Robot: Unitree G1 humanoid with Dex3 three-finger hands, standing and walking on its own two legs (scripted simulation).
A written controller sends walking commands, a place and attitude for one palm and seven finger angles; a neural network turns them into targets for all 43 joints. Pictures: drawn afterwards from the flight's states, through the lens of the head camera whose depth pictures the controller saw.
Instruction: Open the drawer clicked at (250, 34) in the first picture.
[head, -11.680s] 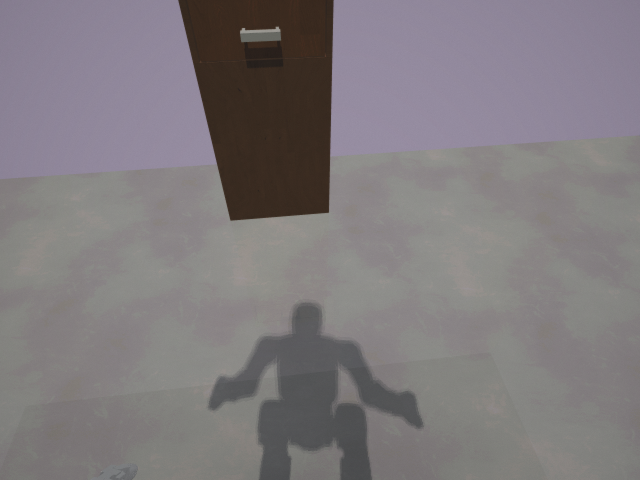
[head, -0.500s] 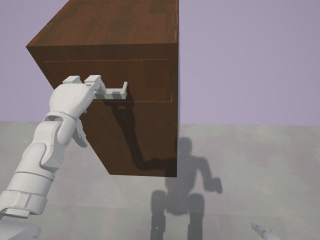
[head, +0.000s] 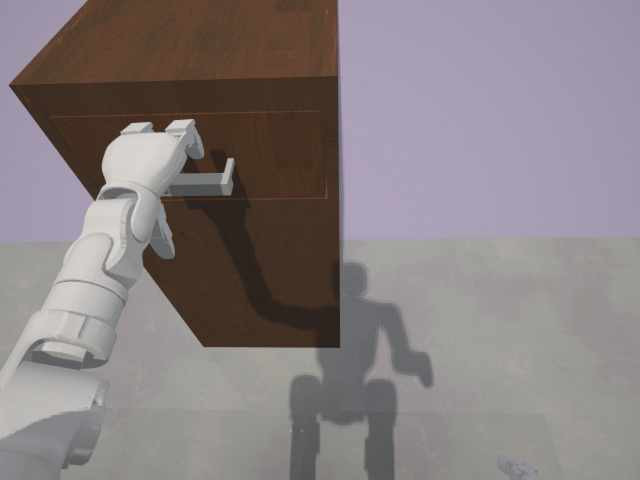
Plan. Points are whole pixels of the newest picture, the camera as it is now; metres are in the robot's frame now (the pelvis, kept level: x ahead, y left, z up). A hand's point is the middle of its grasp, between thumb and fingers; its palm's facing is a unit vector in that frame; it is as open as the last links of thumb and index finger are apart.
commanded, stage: move the hooked fingers above the handle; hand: left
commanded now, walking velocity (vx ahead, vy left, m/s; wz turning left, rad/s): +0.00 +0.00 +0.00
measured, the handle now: (195, 174) +0.55 +0.23 +0.05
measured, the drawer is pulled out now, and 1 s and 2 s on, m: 0.00 0.00 0.00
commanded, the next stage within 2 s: none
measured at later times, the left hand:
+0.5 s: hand (165, 168) +0.50 +0.25 +0.11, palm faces -0.02 -0.01 -1.00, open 13.9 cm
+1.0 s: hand (142, 177) +0.47 +0.27 +0.11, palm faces -0.09 +0.02 -1.00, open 13.9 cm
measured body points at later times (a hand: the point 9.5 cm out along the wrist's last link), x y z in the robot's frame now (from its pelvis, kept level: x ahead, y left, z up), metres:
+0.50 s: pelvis +0.01 +0.00 +0.00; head +0.08 -0.02 +0.44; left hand +0.49 +0.24 +0.16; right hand +0.02 -0.28 -0.14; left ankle +0.02 +0.09 -0.73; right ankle -0.04 -0.10 -0.73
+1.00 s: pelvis +0.00 +0.01 +0.00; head +0.06 -0.01 +0.44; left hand +0.47 +0.26 +0.17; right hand +0.07 -0.26 -0.14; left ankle +0.02 +0.09 -0.73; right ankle -0.04 -0.10 -0.73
